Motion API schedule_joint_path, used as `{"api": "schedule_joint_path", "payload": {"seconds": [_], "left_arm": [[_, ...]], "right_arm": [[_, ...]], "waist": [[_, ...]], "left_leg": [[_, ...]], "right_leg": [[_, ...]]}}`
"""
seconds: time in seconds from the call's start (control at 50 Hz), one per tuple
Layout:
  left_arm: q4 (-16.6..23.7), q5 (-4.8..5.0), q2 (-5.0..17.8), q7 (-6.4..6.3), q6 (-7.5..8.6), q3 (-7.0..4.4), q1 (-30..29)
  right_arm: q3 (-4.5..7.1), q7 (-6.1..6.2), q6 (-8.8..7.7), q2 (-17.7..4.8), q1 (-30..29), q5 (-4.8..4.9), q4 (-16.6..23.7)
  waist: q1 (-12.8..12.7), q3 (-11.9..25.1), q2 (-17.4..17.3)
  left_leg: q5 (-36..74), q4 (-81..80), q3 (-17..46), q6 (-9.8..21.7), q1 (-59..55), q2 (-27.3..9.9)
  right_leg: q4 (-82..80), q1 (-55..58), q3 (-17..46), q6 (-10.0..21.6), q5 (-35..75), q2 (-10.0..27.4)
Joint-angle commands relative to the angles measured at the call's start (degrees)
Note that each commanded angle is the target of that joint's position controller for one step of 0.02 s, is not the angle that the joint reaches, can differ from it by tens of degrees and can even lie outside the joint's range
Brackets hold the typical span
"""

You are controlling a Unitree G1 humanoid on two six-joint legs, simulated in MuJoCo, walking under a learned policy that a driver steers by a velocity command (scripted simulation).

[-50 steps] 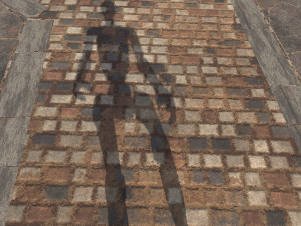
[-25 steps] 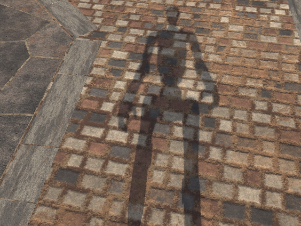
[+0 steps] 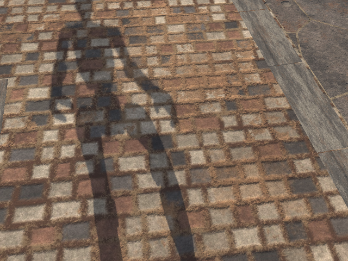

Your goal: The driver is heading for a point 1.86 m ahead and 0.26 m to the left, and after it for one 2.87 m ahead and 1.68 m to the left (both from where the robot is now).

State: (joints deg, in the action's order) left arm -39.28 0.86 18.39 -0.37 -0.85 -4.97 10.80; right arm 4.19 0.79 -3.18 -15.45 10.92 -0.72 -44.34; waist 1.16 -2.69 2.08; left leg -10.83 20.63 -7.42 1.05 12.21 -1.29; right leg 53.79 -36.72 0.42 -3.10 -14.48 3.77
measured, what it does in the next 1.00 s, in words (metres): steps on the spot, turning left: right foot, then left foot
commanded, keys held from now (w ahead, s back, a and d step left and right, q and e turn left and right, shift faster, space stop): e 0.06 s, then no key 0.10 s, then q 0.84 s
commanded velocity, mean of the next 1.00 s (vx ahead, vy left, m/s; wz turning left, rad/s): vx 0.04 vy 0.00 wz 0.20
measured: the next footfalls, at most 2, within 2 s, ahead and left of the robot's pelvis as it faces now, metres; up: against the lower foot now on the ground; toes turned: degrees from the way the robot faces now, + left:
right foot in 0.16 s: +0.15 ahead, -0.14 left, +0.00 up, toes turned -7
left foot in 0.58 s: +0.08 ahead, +0.09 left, +0.00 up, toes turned +6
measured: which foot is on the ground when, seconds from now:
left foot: down 0.00-0.16, up 0.18-0.56, down 0.58-1.00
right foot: up 0.00-0.14, down 0.16-0.58, up 0.60-1.00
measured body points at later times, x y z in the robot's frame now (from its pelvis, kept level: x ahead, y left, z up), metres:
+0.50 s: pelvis +0.07 -0.03 -0.01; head +0.09 -0.03 +0.44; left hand +0.26 +0.21 -0.11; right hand +0.16 -0.32 -0.13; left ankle +0.05 +0.10 -0.71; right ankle +0.11 -0.14 -0.74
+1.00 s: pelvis +0.06 -0.01 +0.00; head +0.09 +0.02 +0.45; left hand +0.16 +0.31 -0.11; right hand +0.27 -0.25 -0.09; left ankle +0.04 +0.09 -0.74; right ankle +0.12 -0.15 -0.71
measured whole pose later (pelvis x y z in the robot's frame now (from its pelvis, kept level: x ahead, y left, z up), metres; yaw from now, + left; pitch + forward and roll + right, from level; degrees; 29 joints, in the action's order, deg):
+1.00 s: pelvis +0.06 -0.01 +0.00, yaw +17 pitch +2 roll -2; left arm -43.8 0.7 16.8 -1.7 0.0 -5.3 4.2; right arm 4.4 1.7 1.9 -18.0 10.0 0.7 -41.2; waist 1.4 -2.4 0.4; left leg -13.2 27.4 9.7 2.7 15.5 4.3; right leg 40.7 -22.6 5.3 -4.9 -20.4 -1.8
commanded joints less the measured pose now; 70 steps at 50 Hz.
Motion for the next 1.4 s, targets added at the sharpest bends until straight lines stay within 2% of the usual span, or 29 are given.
{"api": "schedule_joint_path", "payload": {"seconds": [0.02,0.12,0.16,0.18,0.2,0.22,0.24,0.32,0.4,0.56,0.58,0.6,0.62,0.64,0.68,0.7,0.74,0.96,1.06,1.08,1.1,1.12,1.16,1.2,1.26,1.3,1.34,1.38,1.4], "left_arm": [[4.1,-0.22,1.2,1.31,0.14,-0.01,1.7],[7.3,-0.46,2.8,2.54,-0.38,-1.0,-1.0],[6.4,-0.96,7.7,1.38,0.0,-2.77,3.9],[8.0,-2.45,13.4,0.09,0.12,-3.45,5.2],[8.5,-2.76,7.9,0.14,0.58,-1.16,4.1],[7.7,-2.68,3.5,0.83,1.15,0.41,3.4],[6.3,-2.4,2.0,1.16,1.71,1.03,1.3],[4.6,-3.0,3.3,0.56,1.88,0.72,-6.5],[3.1,-2.23,5.6,-1.15,1.09,-0.43,-6.2],[0.6,-0.25,5.4,-2.3,-0.61,-1.29,-9.6],[-0.5,0.51,4.5,-2.31,-0.85,-1.33,-8.2],[-0.6,-0.44,1.8,-2.06,-0.99,-0.95,-6.0],[2.7,-1.44,1.0,-2.21,-0.47,-0.51,-11.0],[3.5,-1.49,2.0,-2.42,-0.12,-0.87,-14.6],[1.0,-0.89,3.8,-2.72,-0.35,-1.95,-11.3],[0.1,-1.35,4.6,-3.03,-0.57,-2.23,-10.2],[-0.3,-1.35,3.8,-2.94,-0.3,-2.24,-9.0],[-0.1,-0.12,3.4,-1.42,1.81,-1.46,-9.5],[-1.9,-0.1,4.2,-0.01,3.32,-1.79,-2.7],[-2.3,-0.76,6.3,-0.03,3.31,-2.27,-1.4],[-1.2,-1.77,9.3,-0.38,2.85,-2.48,-2.5],[-1.4,-3.62,10.5,-0.07,2.76,-2.47,-2.5],[-0.1,-2.09,5.8,-0.14,3.15,-1.1,-6.0],[-0.4,-0.76,4.7,-0.3,2.99,-0.45,-7.4],[-2.3,-1.16,1.9,-0.19,2.68,1.14,-6.7],[-3.0,-0.8,5.1,-0.09,1.85,0.3,-4.4],[-3.2,-0.13,8.3,-0.07,1.26,-0.44,-2.9],[-3.3,0.96,8.9,-0.21,1.3,-0.5,-2.2],[-3.0,0.51,7.8,-0.12,1.81,-0.1,-2.0]], "right_arm": [[2.28,0.78,-0.21,-9.4,-5.3,0.73,4.1],[2.88,0.2,0.77,-11.6,-3.8,2.87,2.4],[1.99,-0.09,0.67,-8.9,0.8,1.98,0.8],[0.15,-0.76,0.23,-4.9,3.1,-1.08,2.4],[-0.48,-1.09,0.64,-4.7,2.7,-0.49,2.0],[0.36,-1.28,1.56,-7.9,0.1,1.4,1.2],[0.15,-1.1,2.28,-6.9,-0.5,2.1,0.8],[0.05,0.33,4.6,-6.4,2.5,1.32,-2.2],[0.47,0.78,5.17,-7.6,0.3,1.61,-0.9],[0.96,-0.64,5.78,-5.6,4.6,1.34,-0.9],[1.34,-0.83,5.73,-6.7,6.2,0.79,-1.3],[2.65,-0.14,5.53,-12.1,6.6,0.41,-0.6],[3.46,0.07,5.1,-17.2,5.7,-0.09,1.0],[3.22,-0.27,3.71,-16.1,6.0,-2.1,1.8],[2.74,0.02,2.24,-13.4,-0.2,-0.21,3.0],[2.07,0.36,2.22,-11.4,-1.8,1.09,3.5],[1.44,0.99,2.56,-9.7,-0.8,1.35,3.8],[2.88,1.1,4.55,-12.8,-0.7,1.33,6.3],[2.4,1.34,5.61,-11.7,-5.1,2.49,8.4],[1.83,1.62,5.64,-9.7,-3.5,2.07,8.6],[0.8,1.43,5.45,-6.2,0.3,0.67,8.2],[1.87,1.48,4.83,-9.3,-0.2,1.21,9.7],[3.59,1.39,4.65,-14.0,1.0,1.26,7.1],[3.04,1.72,5.58,-11.1,1.0,1.15,5.9],[0.46,1.2,5.34,-4.5,-0.5,0.54,6.2],[-0.19,1.01,4.76,-3.5,-3.9,0.46,6.7],[0.8,1.14,4.48,-6.4,-2.5,1.35,5.7],[1.47,1.4,4.26,-8.5,-0.1,1.19,4.7],[2.0,1.87,4.31,-10.9,1.7,0.7,4.9]], "waist": [[-1.6,7.2,-8.3],[-1.9,6.8,-7.9],[-3.1,10.4,-0.6],[-1.7,15.1,14.0],[-3.1,22.2,12.6],[-4.2,20.0,6.1],[-2.7,16.3,5.0],[0.8,10.3,5.1],[-1.3,8.7,5.5],[1.7,7.9,5.0],[2.2,6.7,2.8],[0.1,5.5,-10.5],[1.0,2.2,-20.4],[3.3,4.7,-14.9],[-0.5,3.9,-8.4],[-1.0,4.0,-8.5],[-1.4,6.0,-8.4],[0.8,6.2,-11.4],[-2.9,8.1,-11.2],[-2.3,9.5,-8.1],[0.7,10.4,5.4],[0.9,7.5,14.2],[1.0,5.5,5.7],[0.8,4.2,4.6],[0.7,5.9,6.9],[-2.0,5.3,9.4],[-1.9,5.2,9.0],[-0.8,5.3,7.7],[-0.5,7.2,4.5]], "left_leg": [[28.9,-4.9,3.6,10.2,-2.5,-14.8],[25.0,3.3,3.4,7.4,-5.9,-15.9],[17.4,16.9,-0.9,1.8,-0.5,-10.0],[-14.1,34.4,-3.2,-3.3,15.8,-3.6],[-30.5,43.0,6.7,-4.9,18.8,-1.8],[-28.7,44.5,9.9,-4.9,18.1,-3.9],[-27.2,42.0,10.3,-4.4,19.1,-4.7],[-16.4,31.2,9.0,-6.0,8.0,-3.7],[-14.3,29.6,7.1,-5.1,9.5,-2.8],[-6.4,14.1,2.3,-0.1,2.1,-0.5],[-0.7,7.0,4.6,2.2,-0.8,-0.4],[10.7,-0.8,20.9,6.8,-5.5,-10.4],[24.7,-3.0,36.6,16.6,-6.6,-21.0],[20.6,-4.4,37.8,19.6,-4.8,-21.2],[15.2,-2.8,28.6,13.1,-5.2,-14.7],[16.2,-2.4,26.8,11.5,-5.4,-13.5],[20.7,-1.6,24.8,11.3,-6.0,-11.3],[15.3,0.7,31.7,12.3,-4.8,-9.0],[17.4,6.3,34.5,8.2,-3.6,-5.5],[8.9,10.0,32.1,5.4,0.7,-2.9],[-12.1,22.1,23.2,2.0,8.2,4.4],[-29.2,32.5,18.0,-0.8,17.6,9.2],[-23.3,45.7,19.1,-3.5,19.0,5.7],[-18.0,46.7,19.0,-5.4,19.7,5.2],[-15.0,30.3,13.7,-6.9,10.8,1.9],[-15.9,18.8,9.9,-7.2,5.9,2.2],[-8.7,8.9,8.7,-6.4,2.5,3.7],[1.8,-1.4,9.7,-3.5,-4.9,3.1],[8.4,0.4,12.8,-1.5,-11.2,-1.6]], "right_leg": [[-7.7,7.8,-0.5,1.0,7.1,0.7],[-20.7,13.4,-2.6,4.8,4.4,-2.1],[-29.1,28.5,0.9,8.2,27.3,-1.6],[-26.1,43.6,19.5,16.4,54.0,14.7],[-28.3,42.6,26.3,25.0,51.4,21.8],[-29.5,38.6,20.4,23.2,45.5,17.9],[-29.8,36.4,15.9,19.8,38.9,14.4],[-34.1,22.2,6.6,15.9,26.0,10.0],[-35.8,23.9,7.3,17.5,16.6,12.8],[-31.1,24.0,1.6,13.3,13.3,13.1],[-26.5,21.6,-1.2,9.4,8.4,10.7],[-11.9,12.1,-8.2,3.2,-1.8,4.4],[-1.2,-1.4,-7.2,-0.6,-21.9,-5.2],[8.7,-2.5,0.8,-0.1,-24.0,-4.9],[11.5,-3.2,3.5,0.8,-13.9,-2.9],[10.9,-3.0,3.8,0.4,-11.1,-2.4],[11.9,-0.3,3.5,-0.7,-7.1,-3.4],[-12.7,10.4,4.4,-1.9,-6.4,-5.9],[-32.8,22.7,3.1,0.6,5.3,-6.0],[-34.8,29.3,6.7,2.6,11.8,-0.5],[-35.4,34.9,18.3,7.5,24.7,11.1],[-36.0,31.6,29.8,18.0,30.9,18.8],[-35.4,29.4,22.5,18.2,24.6,15.2],[-34.7,29.5,16.7,15.5,22.0,10.9],[-34.6,28.2,10.8,14.2,23.5,5.9],[-33.6,28.1,11.5,14.2,23.6,4.9],[-32.2,28.7,14.9,14.6,23.5,5.8],[-31.4,25.6,16.9,12.2,22.2,5.3],[-29.6,20.9,16.2,9.5,17.6,4.3]]}}
Keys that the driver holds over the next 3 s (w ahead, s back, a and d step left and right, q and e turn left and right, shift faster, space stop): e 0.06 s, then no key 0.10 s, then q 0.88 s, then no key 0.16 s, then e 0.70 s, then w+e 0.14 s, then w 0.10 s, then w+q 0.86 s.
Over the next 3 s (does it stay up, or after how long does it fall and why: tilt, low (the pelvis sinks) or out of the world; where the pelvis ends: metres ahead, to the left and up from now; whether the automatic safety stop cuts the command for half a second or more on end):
stays up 0.47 -0.04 0.00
